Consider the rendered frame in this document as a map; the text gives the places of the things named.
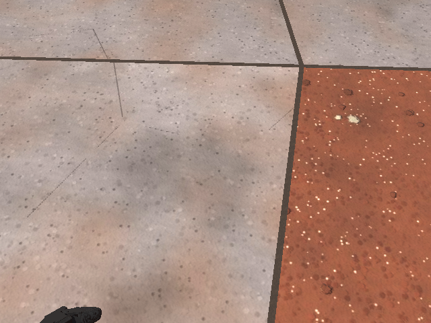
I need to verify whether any robot left hand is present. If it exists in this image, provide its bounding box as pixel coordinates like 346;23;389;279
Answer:
40;306;102;323

